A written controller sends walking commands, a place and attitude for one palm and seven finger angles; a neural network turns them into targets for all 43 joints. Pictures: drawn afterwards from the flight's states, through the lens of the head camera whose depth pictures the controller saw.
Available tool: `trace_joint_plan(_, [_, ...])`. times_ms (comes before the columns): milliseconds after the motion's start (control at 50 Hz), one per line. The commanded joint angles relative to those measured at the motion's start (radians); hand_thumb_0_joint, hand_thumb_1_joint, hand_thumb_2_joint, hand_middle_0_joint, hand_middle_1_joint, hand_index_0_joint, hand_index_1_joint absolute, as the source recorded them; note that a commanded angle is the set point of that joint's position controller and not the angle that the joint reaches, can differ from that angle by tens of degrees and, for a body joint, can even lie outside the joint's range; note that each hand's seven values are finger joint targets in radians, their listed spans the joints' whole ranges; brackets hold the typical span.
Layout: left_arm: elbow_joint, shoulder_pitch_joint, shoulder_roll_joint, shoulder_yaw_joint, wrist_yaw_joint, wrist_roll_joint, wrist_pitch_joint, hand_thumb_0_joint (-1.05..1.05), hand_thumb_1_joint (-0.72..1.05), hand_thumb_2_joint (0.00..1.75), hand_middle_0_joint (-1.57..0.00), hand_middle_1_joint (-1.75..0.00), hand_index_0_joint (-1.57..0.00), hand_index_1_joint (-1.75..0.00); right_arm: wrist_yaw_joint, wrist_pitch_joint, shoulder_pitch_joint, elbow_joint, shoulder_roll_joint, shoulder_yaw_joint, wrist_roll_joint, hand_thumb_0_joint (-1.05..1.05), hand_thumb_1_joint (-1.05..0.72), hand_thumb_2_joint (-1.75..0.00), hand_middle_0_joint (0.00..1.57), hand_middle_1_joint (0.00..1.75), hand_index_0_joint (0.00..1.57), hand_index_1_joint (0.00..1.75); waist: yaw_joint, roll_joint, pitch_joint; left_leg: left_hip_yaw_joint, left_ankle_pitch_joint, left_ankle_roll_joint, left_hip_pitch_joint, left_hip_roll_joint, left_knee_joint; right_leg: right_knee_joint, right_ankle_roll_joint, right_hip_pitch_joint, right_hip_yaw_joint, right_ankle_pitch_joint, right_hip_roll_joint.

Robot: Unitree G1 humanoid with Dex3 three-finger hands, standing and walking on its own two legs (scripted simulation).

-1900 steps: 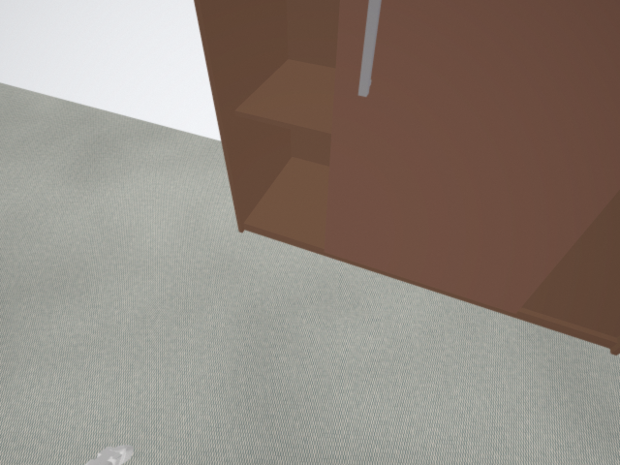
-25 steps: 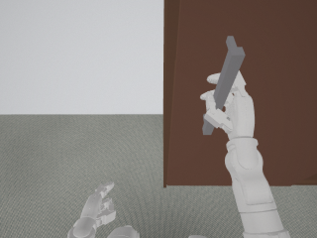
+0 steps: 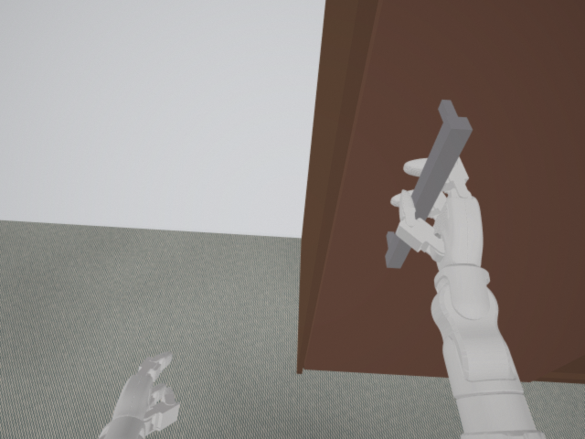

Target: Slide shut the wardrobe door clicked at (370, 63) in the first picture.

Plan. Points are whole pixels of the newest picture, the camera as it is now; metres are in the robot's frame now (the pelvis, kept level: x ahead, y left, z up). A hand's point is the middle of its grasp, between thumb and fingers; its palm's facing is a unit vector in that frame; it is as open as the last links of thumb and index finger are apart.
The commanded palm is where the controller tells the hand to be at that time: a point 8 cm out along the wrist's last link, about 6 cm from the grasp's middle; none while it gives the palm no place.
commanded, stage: loosen the grip on the handle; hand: right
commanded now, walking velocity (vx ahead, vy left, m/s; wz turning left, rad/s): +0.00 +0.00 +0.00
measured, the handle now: (415, 196) +0.40 -0.14 +0.14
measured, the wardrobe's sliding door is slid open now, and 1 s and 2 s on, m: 0.00 0.00 0.00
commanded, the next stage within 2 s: slip the hand off the handle in 0.56 s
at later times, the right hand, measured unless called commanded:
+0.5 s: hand (416, 226) +0.34 -0.13 +0.14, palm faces +0.10 +0.99 -0.11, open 14.5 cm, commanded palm +0.31 -0.17 +0.14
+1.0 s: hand (424, 222) +0.35 -0.14 +0.14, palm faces +0.10 +0.99 -0.07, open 14.7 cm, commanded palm +0.32 -0.21 +0.14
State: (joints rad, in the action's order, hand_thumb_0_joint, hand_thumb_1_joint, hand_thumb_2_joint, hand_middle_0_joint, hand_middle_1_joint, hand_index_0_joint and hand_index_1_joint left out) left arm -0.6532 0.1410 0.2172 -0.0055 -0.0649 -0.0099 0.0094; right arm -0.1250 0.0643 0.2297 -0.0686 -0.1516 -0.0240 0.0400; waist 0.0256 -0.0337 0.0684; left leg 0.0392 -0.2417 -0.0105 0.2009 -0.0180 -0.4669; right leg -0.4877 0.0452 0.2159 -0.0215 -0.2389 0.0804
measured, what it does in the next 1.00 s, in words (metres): stands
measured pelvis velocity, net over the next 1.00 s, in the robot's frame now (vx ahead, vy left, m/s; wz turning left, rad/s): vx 0.00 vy -0.02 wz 0.04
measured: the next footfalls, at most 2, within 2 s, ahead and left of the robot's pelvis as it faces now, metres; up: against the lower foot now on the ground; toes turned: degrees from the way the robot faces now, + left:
none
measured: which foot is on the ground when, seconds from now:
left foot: down 0.00-1.00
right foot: down 0.00-1.00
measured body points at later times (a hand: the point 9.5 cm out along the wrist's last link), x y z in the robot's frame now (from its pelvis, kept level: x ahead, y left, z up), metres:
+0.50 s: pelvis -0.05 -0.01 -0.01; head -0.06 -0.01 +0.44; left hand +0.06 +0.23 -0.11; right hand +0.33 -0.18 +0.15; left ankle +0.01 +0.12 -0.74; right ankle +0.01 -0.15 -0.74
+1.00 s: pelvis +0.00 -0.02 -0.01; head -0.01 -0.02 +0.44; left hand +0.16 +0.21 -0.09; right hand +0.34 -0.20 +0.14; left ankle +0.01 +0.12 -0.74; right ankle +0.01 -0.15 -0.74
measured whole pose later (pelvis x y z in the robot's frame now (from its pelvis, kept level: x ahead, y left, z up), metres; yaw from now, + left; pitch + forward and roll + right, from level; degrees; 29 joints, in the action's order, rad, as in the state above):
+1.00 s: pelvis +0.00 -0.02 -0.01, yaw +2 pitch +1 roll +0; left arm -0.66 0.21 0.21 -0.03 -0.05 -0.01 0.14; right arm -0.12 0.12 0.24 -0.20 -0.15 0.02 0.06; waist 0.03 -0.01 -0.05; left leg -0.01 -0.28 -0.03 0.30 -0.03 -0.57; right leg -0.59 0.02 0.29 -0.03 -0.30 0.04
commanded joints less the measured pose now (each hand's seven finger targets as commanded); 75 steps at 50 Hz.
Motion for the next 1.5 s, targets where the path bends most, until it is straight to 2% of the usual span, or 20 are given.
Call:
trace_joint_plan(0, [0.091,0.034,0.114,0.092,0.03,-0.007,0.14,0.0,0.9,0.9,-0.2,-0.3,-0.2,-0.3,0.052,-0.027,0.656,-0.122,-0.189,0.182,-0.06,0.0,-0.66,-0.78,0.45,1.4,0.45,1.4,-0.041,0.154,-0.499,0.013,0.732,0.061,-0.146,0.019,-0.096,0.04,-0.038,-0.121,-0.057,0.587,-0.078])
trace_joint_plan(20, [0.093,0.059,0.11,0.08,0.047,-0.025,0.148,0.0,0.9,0.9,-0.2,-0.3,-0.2,-0.3,0.088,-0.017,0.417,-0.075,0.028,0.092,0.006,0.0,-0.54,-0.73,0.45,1.4,0.45,1.4,-0.024,0.058,-0.523,0.042,0.592,0.035,-0.054,0.034,-0.082,0.038,-0.021,-0.198,-0.014,0.67,-0.047])
trace_joint_plan(40, [0.104,0.013,0.119,0.076,0.05,-0.029,0.154,0.0,0.9,0.9,-0.2,-0.3,-0.2,-0.3,0.1,0.007,0.343,0.031,0.022,0.122,0.087,0.0,-0.42,-0.67,0.45,1.4,0.45,1.4,0.021,-0.109,-0.553,0.03,0.447,0.035,-0.032,0.022,-0.051,0.011,0.003,-0.271,-0.014,0.645,-0.034])
trace_joint_plan(60, [0.101,-0.009,0.126,0.065,0.054,-0.023,0.162,0.0,0.9,0.9,-0.2,-0.3,-0.2,-0.3,0.091,0.018,0.348,0.047,-0.019,0.173,0.135,0.0,-0.3,-0.61,0.45,1.4,0.45,1.4,0.025,-0.137,-0.525,0.029,0.382,0.041,-0.03,0.022,-0.034,0.01,0.012,-0.259,-0.022,0.535,-0.043])
trace_joint_plan(100, [0.116,-0.026,0.12,0.045,0.066,-0.019,0.169,0.0,0.9,0.9,-0.2,-0.3,-0.2,-0.3,0.05,0.042,0.343,0.028,0.046,0.092,0.121,0.0,-0.05,-0.49,0.45,1.4,0.45,1.4,-0.007,-0.017,-0.368,0.041,0.252,0.031,0.009,0.021,-0.006,0.032,-0.008,-0.119,-0.023,0.285,-0.055])
trace_joint_plan(140, [0.121,-0.009,0.115,0.045,0.076,-0.025,0.181,0.0,0.9,0.9,-0.2,-0.3,-0.2,-0.3,-0.002,0.086,0.429,-0.027,0.079,-0.018,0.02,0.0,0.19,-0.37,0.45,1.4,0.45,1.4,-0.049,0.084,-0.21,0.036,0.038,0.021,0.129,0.02,0.005,0.051,-0.032,-0.008,-0.007,0.045,-0.048])
trace_joint_plan(180, [0.129,-0.013,0.122,0.044,0.073,-0.021,0.19,0.0,0.9,0.9,-0.2,-0.3,-0.2,-0.3,-0.061,0.124,0.5,-0.079,0.008,-0.004,-0.069,0.0,0.43,-0.26,0.44,1.38,0.44,1.38,-0.055,0.107,-0.158,0.017,-0.091,0.02,0.183,0.013,0.008,0.058,-0.046,0.05,-0.003,-0.118,-0.051])
trace_joint_plan(220, [0.137,-0.001,0.113,0.043,0.07,-0.017,0.211,0.0,0.9,0.9,-0.2,-0.3,-0.2,-0.3,-0.087,0.165,0.584,-0.09,0.005,-0.032,-0.111,0.0,0.55,-0.2,0.41,1.35,0.41,1.35,-0.056,0.096,-0.223,0.001,-0.149,0.023,0.194,0.011,-0.003,0.049,-0.052,0.051,-0.007,-0.184,-0.06])
trace_joint_plan(340, [0.111,0.014,0.122,0.032,0.038,-0.026,0.252,0.0,0.9,0.9,-0.2,-0.3,-0.2,-0.3,-0.04,0.21,0.712,-0.159,0.006,-0.052,-0.062,0.0,0.55,-0.2,0.33,1.25,0.33,1.25,-0.064,0.05,-0.294,-0.031,-0.235,0.026,0.2,0.013,0.01,0.016,-0.052,0.054,-0.014,-0.253,-0.075])
trace_joint_plan(360, [0.111,0.011,0.138,0.042,0.028,-0.027,0.254,0.0,0.9,0.9,-0.2,-0.3,-0.2,-0.3,-0.041,0.214,0.639,-0.14,-0.193,0.14,-0.053,0.0,0.55,-0.2,0.32,1.23,0.32,1.23,-0.011,0.064,-0.337,-0.047,-0.261,0.029,0.133,0.009,0.026,0.021,-0.054,0.066,-0.02,-0.245,-0.075])
trace_joint_plan(420, [0.107,-0.006,0.123,0.024,0.019,-0.03,0.261,0.0,0.9,0.9,-0.2,-0.3,-0.2,-0.3,-0.012,0.204,0.663,-0.144,-0.065,0.024,-0.015,0.0,0.55,-0.2,0.28,1.18,0.28,1.18,-0.042,0.072,-0.283,-0.044,-0.275,0.021,0.153,0.008,0.04,0.02,-0.056,0.075,-0.022,-0.253,-0.075])
trace_joint_plan(500, [0.087,0.0,0.141,0.029,0.01,-0.029,0.275,0.0,0.9,0.9,-0.2,-0.3,-0.2,-0.3,-0.009,0.197,0.628,-0.157,-0.079,0.075,0.038,0.0,0.55,-0.2,0.25,1.15,0.25,1.15,-0.037,0.108,-0.258,-0.038,-0.267,0.019,0.149,0.01,0.041,0.021,-0.055,0.09,-0.006,-0.257,-0.075])
trace_joint_plan(580, [0.096,0.001,0.132,0.031,0.02,-0.013,0.288,0.0,0.9,0.9,-0.2,-0.3,-0.2,-0.3,-0.052,0.206,0.509,-0.067,-0.087,0.091,0.01,0.0,0.55,-0.2,0.25,1.15,0.25,1.15,0.001,0.052,-0.304,-0.017,-0.142,0.029,0.107,0.013,-0.015,0.032,-0.053,0.059,0.008,-0.162,-0.062])
trace_joint_plan(640, [0.091,0.026,0.133,0.028,0.026,-0.003,0.274,0.0,0.9,0.9,-0.2,-0.3,-0.2,-0.3,-0.084,0.188,0.497,-0.068,-0.056,0.049,-0.021,0.0,0.55,-0.2,0.25,1.15,0.25,1.15,-0.031,0.077,-0.25,-0.012,-0.057,0.023,0.131,0.012,-0.018,0.006,-0.06,0.065,-0.007,-0.052,-0.063])
trace_joint_plan(680, [0.089,0.035,0.144,0.033,0.025,0.003,0.256,0.0,0.9,0.9,-0.2,-0.3,-0.2,-0.3,-0.091,0.178,0.458,-0.047,-0.138,0.121,-0.037,0.0,0.55,-0.2,0.25,1.15,0.25,1.15,-0.011,0.105,-0.261,-0.015,-0.019,0.026,0.102,0.014,-0.019,-0.002,-0.062,0.069,-0.008,-0.001,-0.061])
trace_joint_plan(940, [0.135,0.003,0.117,0.023,0.008,-0.004,0.166,0.0,0.9,0.9,-0.2,-0.3,-0.2,-0.3,-0.027,0.088,0.279,0.06,-0.144,0.17,0.018,0.0,0.55,-0.2,0.25,1.15,0.25,1.15,0.019,0.053,-0.326,0.0,0.187,0.031,0.014,0.013,-0.045,-0.021,-0.05,0.008,-0.022,0.181,-0.069])
trace_joint_plan(1060, [0.142,0.0,0.12,0.024,0.006,-0.003,0.157,0.0,0.9,0.9,-0.2,-0.3,-0.2,-0.3,0.019,0.116,0.265,0.123,-0.186,0.21,0.039,0.0,0.55,-0.2,0.25,1.15,0.25,1.15,0.011,0.083,-0.326,-0.005,0.25,0.026,0.001,0.015,-0.05,-0.038,-0.056,0.003,-0.025,0.214,-0.07])
trace_joint_plan(1200, [0.12,0.011,0.127,0.025,-0.006,-0.013,0.185,0.0,0.9,0.9,-0.2,-0.3,-0.2,-0.3,0.129,0.184,0.323,0.137,-0.198,0.194,0.074,0.0,0.55,-0.2,0.25,1.15,0.25,1.15,-0.024,-0.019,-0.32,-0.008,0.228,0.028,0.048,0.021,-0.056,-0.056,-0.054,-0.028,-0.011,0.202,-0.07])
trace_joint_plan(1320, [0.148,0.017,0.13,0.032,0.005,-0.018,0.221,0.0,0.9,0.9,-0.2,-0.3,-0.2,-0.3,0.198,0.164,0.076,0.191,-0.163,0.188,0.121,0.0,0.55,-0.2,0.25,1.15,0.25,1.15,0.018,0.03,-0.36,0.009,0.297,0.025,-0.005,0.019,-0.08,-0.057,-0.05,-0.018,0.004,0.269,-0.068])
trace_joint_plan(1480, [0.177,-0.03,0.122,0.024,0.015,-0.009,0.235,0.0,0.9,0.9,-0.2,-0.3,-0.2,-0.3,0.127,0.146,-0.059,0.395,-0.231,0.268,0.104,0.0,0.55,-0.2,0.25,1.15,0.25,1.15,0.04,0.031,-0.283,0.011,0.203,0.022,0.013,0.016,-0.065,-0.042,-0.053,0.016,-0.005,0.193,-0.07])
